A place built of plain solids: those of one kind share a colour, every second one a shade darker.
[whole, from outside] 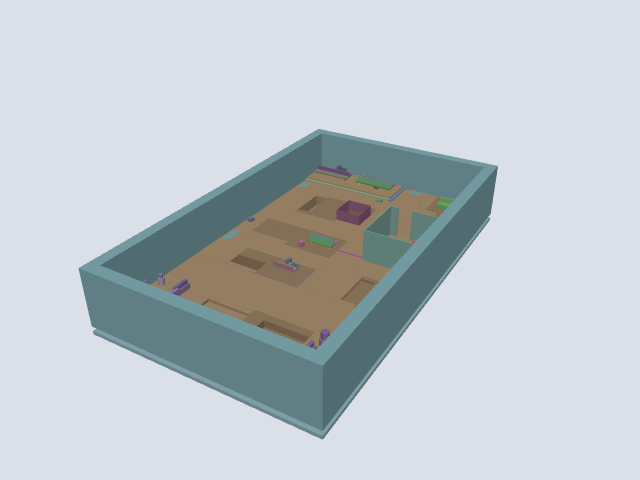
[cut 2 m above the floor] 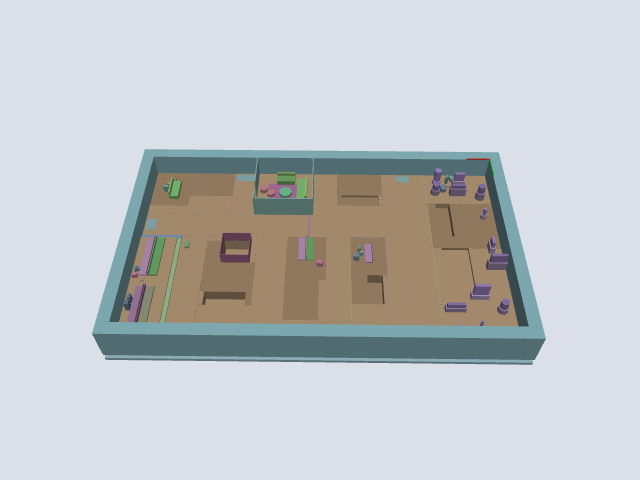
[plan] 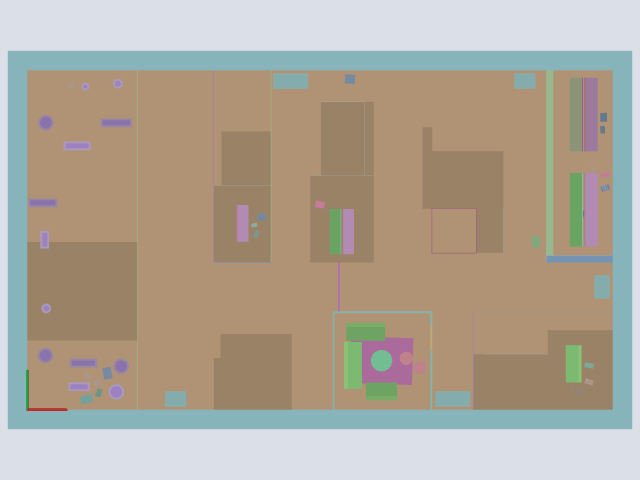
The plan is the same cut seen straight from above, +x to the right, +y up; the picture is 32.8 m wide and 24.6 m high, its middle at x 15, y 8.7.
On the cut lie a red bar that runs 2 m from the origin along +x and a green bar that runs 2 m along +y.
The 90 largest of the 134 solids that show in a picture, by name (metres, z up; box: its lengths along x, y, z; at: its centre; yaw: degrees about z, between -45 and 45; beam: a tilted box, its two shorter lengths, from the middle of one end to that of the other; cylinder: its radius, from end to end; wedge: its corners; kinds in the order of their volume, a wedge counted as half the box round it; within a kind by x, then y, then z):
{
 "floor_1": {"box": [2.7, 3.78, 1.32], "at": [1.35, 10.49, -0.66]},
 "floor_2": {"box": [3.7, 3.78, 1.32], "at": [1.85, 5.44, -0.66]},
 "floor_3": {"box": [5.65, 3.55, 1.32], "at": [2.83, 1.77, -0.66]},
 "floor_4": {"box": [5.65, 1.27, 1.32], "at": [2.83, 7.96, -0.66]},
 "floor_5": {"box": [5.65, 5.02, 1.32], "at": [2.83, 14.89, -0.66]},
 "floor_6": {"box": [2.25, 3.78, 1.08], "at": [3.83, 10.49, -0.78]},
 "floor_7": {"box": [1.23, 3.78, 0.73], "at": [4.32, 5.44, -0.95]},
 "floor_8": {"box": [0.72, 3.78, 1.32], "at": [5.29, 5.44, -0.66]},
 "floor_9": {"box": [0.7, 3.78, 1.32], "at": [5.3, 10.49, -0.66]},
 "floor_10": {"box": [3.9, 17.4, 1.0], "at": [7.6, 8.7, -0.5]},
 "floor_11": {"box": [0.35, 1.23, 1.32], "at": [9.72, 3.27, -0.66]},
 "floor_12": {"box": [0.4, 2.76, 1.33], "at": [9.75, 12.88, -0.66]},
 "floor_13": {"box": [1.23, 2.76, 0.32], "at": [10.56, 12.88, -1.16]},
 "floor_14": {"box": [2.95, 3.95, 1.33], "at": [11.03, 9.53, -0.66]},
 "floor_15": {"box": [2.95, 3.14, 1.33], "at": [11.03, 15.83, -0.66]},
 "floor_16": {"box": [3.27, 1.23, 1.1], "at": [11.54, 3.27, -0.77]},
 "floor_17": {"box": [4.0, 2.65, 1.32], "at": [11.55, 1.32, -0.66]},
 "floor_18": {"box": [4.0, 1.17, 1.32], "at": [11.55, 4.46, -0.66]},
 "floor_19": {"box": [1.32, 2.76, 1.33], "at": [11.84, 12.88, -0.66]},
 "floor_20": {"box": [0.38, 1.23, 1.32], "at": [13.36, 3.27, -0.66]},
 "floor_21": {"box": [2.0, 9.85, 1.0], "at": [13.5, 12.47, -0.5]},
 "floor_22": {"box": [2.1, 5.05, 1.0], "at": [14.6, 2.52, -0.5]},
 "floor_23": {"box": [0.55, 3.78, 1.32], "at": [14.78, 13.89, -0.66]},
 "floor_24": {"box": [3.25, 4.45, 1.32], "at": [16.12, 9.78, -0.66]},
 "floor_25": {"box": [3.25, 1.62, 1.32], "at": [16.12, 16.59, -0.66]},
 "floor_26": {"box": [2.25, 3.78, 1.32], "at": [16.18, 13.89, -0.66]},
 "floor_27": {"box": [0.45, 3.78, 1.32], "at": [17.52, 13.89, -0.66]},
 "floor_28": {"box": [5.1, 5.05, 1.01], "at": [18.2, 2.52, -0.5]},
 "floor_29": {"box": [2.5, 9.85, 1.0], "at": [19.0, 12.47, -0.5]},
 "floor_30": {"box": [20.45, 2.5, 1.0], "at": [19.77, 6.3, -0.5]},
 "floor_31": {"box": [0.5, 2.25, 1.32], "at": [20.5, 9.18, -0.66]},
 "floor_32": {"box": [0.5, 1.23, 1.32], "at": [20.5, 13.87, -0.66]},
 "floor_33": {"box": [2.1, 5.05, 1.0], "at": [21.8, 2.52, -0.5]},
 "floor_34": {"box": [2.25, 2.25, 0.2], "at": [21.88, 9.18, -1.22]},
 "floor_35": {"box": [4.15, 0.5, 1.32], "at": [22.32, 7.8, -0.66]},
 "floor_36": {"box": [4.15, 2.95, 1.32], "at": [22.32, 11.78, -0.66]},
 "floor_37": {"box": [4.15, 2.92, 1.32], "at": [22.32, 15.94, -0.66]},
 "floor_38": {"box": [3.27, 1.23, 0.29], "at": [22.39, 13.87, -1.18]},
 "floor_39": {"box": [0.55, 1.23, 1.32], "at": [23.12, 3.46, -0.66]},
 "floor_40": {"box": [1.4, 2.25, 1.32], "at": [23.7, 9.18, -0.66]},
 "floor_41": {"box": [0.38, 1.23, 1.32], "at": [24.21, 13.87, -0.66]},
 "floor_42": {"box": [3.27, 1.23, 1.32], "at": [25.04, 3.46, -0.66]},
 "floor_43": {"box": [2.2, 9.85, 1.0], "at": [25.5, 12.47, -0.5]},
 "floor_44": {"box": [7.15, 2.85, 1.32], "at": [26.43, 1.43, -0.66]},
 "floor_45": {"box": [7.15, 0.97, 1.32], "at": [26.43, 4.57, -0.66]},
 "floor_46": {"box": [3.33, 1.23, 1.32], "at": [28.34, 3.46, -0.66]},
 "floor_47": {"box": [3.05, 9.5, 1.2], "at": [28.48, 12.65, -0.4]},
 "wall_1": {"box": [1.0, 17.4, 5.0], "at": [-0.5, 8.7, 1.5]},
 "wall_2": {"box": [32.0, 1.0, 5.0], "at": [15.0, -0.5, 1.5]},
 "wall_3": {"box": [32.0, 1.0, 5.0], "at": [15.0, 17.9, 1.5]},
 "wall_4": {"box": [1.0, 17.4, 5.0], "at": [30.5, 8.7, 1.5]},
 "floor_base_1": {"box": [32.0, 19.4, 0.3], "at": [15.0, 8.7, -1.57]},
 "part_1": {"box": [0.1, 4.95, 2.84], "at": [15.7, 2.48, 1.38]},
 "part_2": {"box": [5.1, 0.1, 2.84], "at": [18.2, 5.0, 1.38]},
 "part_3": {"box": [0.1, 3.03, 2.84], "at": [20.7, 1.51, 1.38]},
 "part_4": {"box": [0.1, 0.67, 2.84], "at": [20.7, 4.62, 1.38]},
 "step_terW_tread_1": {"box": [0.35, 9.5, 1.1], "at": [26.78, 12.65, -0.45]},
 "piece_1": {"box": [1.5, 0.46, 0.85], "at": [0.8, 10.61, 0.42]},
 "piece_2": {"box": [0.46, 0.9, 0.65], "at": [0.89, 8.71, 0.33]},
 "piece_3": {"cylinder": 0.4, "from": [0.93, 2.78, 0.0], "to": [0.93, 2.78, 0.75]},
 "piece_4": {"cylinder": 0.4, "from": [0.95, 14.72, 0.0], "to": [0.95, 14.72, 0.5]},
 "piece_5": {"box": [1.4, 0.46, 0.5], "at": [2.56, 13.53, 0.25]},
 "piece_6": {"box": [1.1, 0.46, 0.6], "at": [2.65, 1.18, 0.3]},
 "piece_7": {"box": [1.4, 0.46, 0.85], "at": [2.87, 2.4, 0.42]},
 "piece_8": {"cylinder": 0.4, "from": [4.56, 0.92, 0.0], "to": [4.56, 0.92, 0.4]},
 "piece_9": {"box": [1.6, 0.46, 0.45], "at": [4.57, 14.71, 0.23]},
 "piece_10": {"cylinder": 0.4, "from": [4.81, 2.23, 0.0], "to": [4.81, 2.23, 0.55]},
 "sofa_seat_1": {"box": [0.92, 2.4, 0.43], "at": [16.69, 2.28, 0.24]},
 "sofa_seat_2": {"box": [2.0, 0.92, 0.43], "at": [17.34, 4.0, 0.24]},
 "sofa_seat_3": {"box": [1.6, 0.92, 0.43], "at": [18.15, 0.94, 0.24]},
 "sofa_seat_4": {"box": [0.81, 1.9, 0.41], "at": [28.0, 2.35, 0.2]},
 "plant_1": {"box": [1.3, 0.26, 0.81], "at": [0.8, 10.61, 1.25]},
 "plant_2": {"cylinder": 0.3, "from": [0.93, 2.78, 0.75], "to": [0.93, 2.78, 1.46]},
 "plant_3": {"cylinder": 0.3, "from": [0.95, 14.72, 0.5], "to": [0.95, 14.72, 1.16]},
 "plant_4": {"box": [1.2, 0.26, 1.11], "at": [2.56, 13.53, 1.05]},
 "plant_5": {"box": [0.9, 0.26, 0.81], "at": [2.65, 1.18, 1.0]},
 "plant_6": {"cylinder": 0.3, "from": [4.56, 0.92, 0.4], "to": [4.56, 0.92, 1.51]},
 "plant_7": {"box": [1.4, 0.26, 0.36], "at": [4.57, 14.71, 0.63]},
 "plant_8": {"cylinder": 0.3, "from": [4.81, 2.23, 0.55], "to": [4.81, 2.23, 1.11]},
 "step_terS_tread_1": {"box": [3.4, 0.35, 1.1], "at": [28.3, 7.72, -0.45]},
 "seat_1": {"box": [0.63, 1.89, 0.12], "at": [11.03, 9.55, 0.4]},
 "seat_2": {"box": [0.69, 3.78, 0.14], "at": [28.89, 10.25, 0.59]},
 "seat_3": {"box": [0.69, 3.78, 0.14], "at": [28.89, 15.13, 0.59]},
 "low_rug_1": {"box": [3.2, 2.4, 0.06], "at": [18.15, 2.52, -0.01], "yaw": -1.8},
 "sr00a_seat_1": {"box": [0.69, 3.78, 0.14], "at": [28.14, 10.25, 0.59]},
 "sr01a_seat_1": {"box": [0.69, 3.78, 0.14], "at": [28.14, 15.13, 0.59]},
 "low_1": {"cylinder": 0.55, "from": [18.15, 2.52, 0.02], "to": [18.15, 2.52, 0.31]},
 "sofa_back_1": {"box": [0.21, 2.4, 0.28], "at": [16.33, 2.28, 0.59]},
 "pouf_1": {"cylinder": 0.33, "from": [20.1, 2.18, 0.01], "to": [20.1, 2.18, 0.41]},
 "suitcase_1": {"box": [0.35, 0.46, 0.83], "at": [29.54, 14.99, 0.61], "yaw": 0.9}
}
